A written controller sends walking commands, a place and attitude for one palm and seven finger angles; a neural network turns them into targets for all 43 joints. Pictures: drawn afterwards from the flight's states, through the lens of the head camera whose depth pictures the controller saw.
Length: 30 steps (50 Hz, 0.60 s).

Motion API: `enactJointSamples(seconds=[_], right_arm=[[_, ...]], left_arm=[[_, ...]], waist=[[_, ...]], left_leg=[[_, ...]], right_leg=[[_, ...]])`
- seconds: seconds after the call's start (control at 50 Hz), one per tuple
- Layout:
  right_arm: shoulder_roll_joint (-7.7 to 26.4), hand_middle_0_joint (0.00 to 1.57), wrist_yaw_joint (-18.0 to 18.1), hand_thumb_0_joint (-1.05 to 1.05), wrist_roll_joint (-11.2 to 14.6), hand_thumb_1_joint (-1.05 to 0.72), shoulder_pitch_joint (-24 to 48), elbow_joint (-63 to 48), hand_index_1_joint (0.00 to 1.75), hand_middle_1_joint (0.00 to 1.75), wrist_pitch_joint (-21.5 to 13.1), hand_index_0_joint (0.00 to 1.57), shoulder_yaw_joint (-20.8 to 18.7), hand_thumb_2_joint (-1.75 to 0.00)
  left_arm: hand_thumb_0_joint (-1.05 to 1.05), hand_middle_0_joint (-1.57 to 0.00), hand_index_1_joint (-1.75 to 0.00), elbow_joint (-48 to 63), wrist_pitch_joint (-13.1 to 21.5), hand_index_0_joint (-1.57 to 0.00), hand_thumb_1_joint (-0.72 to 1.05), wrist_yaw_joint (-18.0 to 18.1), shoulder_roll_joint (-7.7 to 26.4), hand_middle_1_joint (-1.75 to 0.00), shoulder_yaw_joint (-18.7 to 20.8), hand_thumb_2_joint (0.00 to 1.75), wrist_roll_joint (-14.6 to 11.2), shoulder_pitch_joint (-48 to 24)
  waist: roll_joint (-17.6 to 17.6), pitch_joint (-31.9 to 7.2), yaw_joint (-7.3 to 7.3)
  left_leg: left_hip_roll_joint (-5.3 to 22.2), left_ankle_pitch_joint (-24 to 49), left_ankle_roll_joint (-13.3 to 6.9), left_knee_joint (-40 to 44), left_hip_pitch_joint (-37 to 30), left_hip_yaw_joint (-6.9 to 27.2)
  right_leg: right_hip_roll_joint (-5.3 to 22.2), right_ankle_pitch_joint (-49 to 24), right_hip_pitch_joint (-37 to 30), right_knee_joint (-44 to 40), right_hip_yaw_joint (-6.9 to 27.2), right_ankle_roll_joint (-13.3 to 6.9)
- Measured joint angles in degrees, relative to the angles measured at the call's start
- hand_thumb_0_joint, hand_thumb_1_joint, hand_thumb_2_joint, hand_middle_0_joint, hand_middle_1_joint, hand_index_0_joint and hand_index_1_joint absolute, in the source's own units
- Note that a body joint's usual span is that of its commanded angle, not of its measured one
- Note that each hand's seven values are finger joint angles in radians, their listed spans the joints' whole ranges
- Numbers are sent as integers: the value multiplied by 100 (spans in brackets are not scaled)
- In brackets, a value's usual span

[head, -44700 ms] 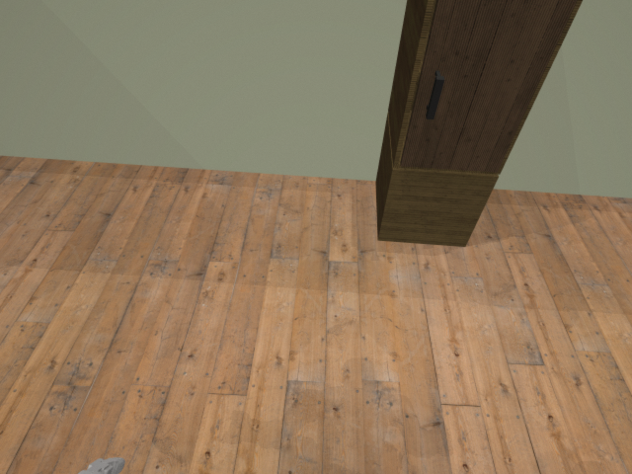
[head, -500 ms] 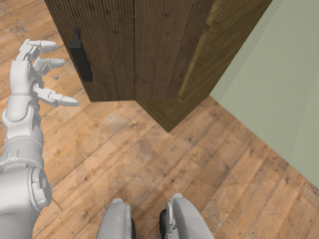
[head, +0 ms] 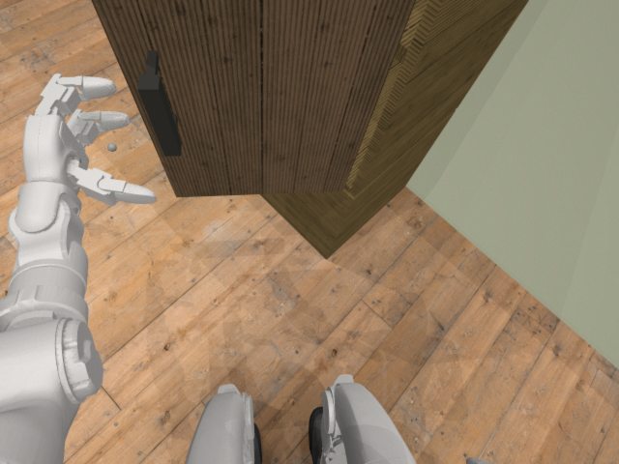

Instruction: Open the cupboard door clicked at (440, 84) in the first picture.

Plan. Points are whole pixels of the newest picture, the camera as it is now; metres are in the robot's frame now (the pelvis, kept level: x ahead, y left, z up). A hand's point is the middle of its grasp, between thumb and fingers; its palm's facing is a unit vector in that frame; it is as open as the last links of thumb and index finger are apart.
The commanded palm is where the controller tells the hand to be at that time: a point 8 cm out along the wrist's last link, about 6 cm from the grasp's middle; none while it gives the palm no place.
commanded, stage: slide the fingers in behind the handle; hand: left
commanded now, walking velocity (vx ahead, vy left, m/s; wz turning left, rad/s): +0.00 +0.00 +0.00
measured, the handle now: (163, 106) +0.55 +0.16 +0.05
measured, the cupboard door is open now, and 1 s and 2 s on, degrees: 51 51 51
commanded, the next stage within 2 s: close the thumb around the handle in 1.64 s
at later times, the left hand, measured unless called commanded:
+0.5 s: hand (149, 142) +0.50 +0.18 +0.04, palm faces +0.02 -1.00 -0.02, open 14.0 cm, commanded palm +0.48 +0.22 +0.04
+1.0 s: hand (171, 142) +0.50 +0.15 +0.04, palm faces +0.03 -1.00 -0.03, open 14.0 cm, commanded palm +0.48 +0.18 +0.04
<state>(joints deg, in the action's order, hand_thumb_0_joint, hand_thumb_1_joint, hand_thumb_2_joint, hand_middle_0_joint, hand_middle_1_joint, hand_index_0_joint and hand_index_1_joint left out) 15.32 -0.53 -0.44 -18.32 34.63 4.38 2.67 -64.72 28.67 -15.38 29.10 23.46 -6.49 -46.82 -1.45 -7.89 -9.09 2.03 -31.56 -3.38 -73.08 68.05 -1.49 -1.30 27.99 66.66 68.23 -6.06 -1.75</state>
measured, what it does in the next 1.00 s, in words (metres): stands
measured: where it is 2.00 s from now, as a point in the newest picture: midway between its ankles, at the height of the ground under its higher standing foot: outside the picture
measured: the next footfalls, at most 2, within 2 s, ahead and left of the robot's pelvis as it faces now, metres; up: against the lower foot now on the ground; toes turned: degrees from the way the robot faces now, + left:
none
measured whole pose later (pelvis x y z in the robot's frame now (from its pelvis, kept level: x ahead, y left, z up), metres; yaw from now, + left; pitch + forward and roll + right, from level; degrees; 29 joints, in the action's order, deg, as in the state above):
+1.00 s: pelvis +0.01 -0.01 +0.00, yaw +1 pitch +27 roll -3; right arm 14.7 -2.2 -1.6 -19.3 35.6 5.1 1.0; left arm -64.0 30.2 -6.0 20.9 15.9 -4.7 -48.2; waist -2.0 -8.6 -8.7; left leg 1.5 -31.5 -2.7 -72.1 67.5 -1.3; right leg -0.9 28.7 66.4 68.3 -6.1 -2.3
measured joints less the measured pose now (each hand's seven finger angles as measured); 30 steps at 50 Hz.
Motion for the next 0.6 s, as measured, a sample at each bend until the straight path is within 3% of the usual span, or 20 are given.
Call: enactJointSamples(seconds=[0.2, 0.6], right_arm=[[10, 21, 0, 0, 10, -91, -129, 73, 30, 30, 10, 21, -14, -89], [-101, 21, -143, 0, -93, -91, -131, -7, 30, 30, 71, 21, -54, -89]], left_arm=[[-1, -30, -120, 23, -125, -30, -50, -46, -9, -120, -102, 30, -59, -62], [-1, -30, -121, 8, 100, -30, -50, 759, -596, -120, -343, 30, 236, -70]], waist=[[-10, 11, -9], [-57, -58, -48]], left_leg=[[-2, 5, -10, -12, 71, 21], [-26, -17, -11, 90, -77, -61]], right_leg=[[-1, -15, 50, -16, -17, 10], [13, 28, -35, -36, 73, 21]])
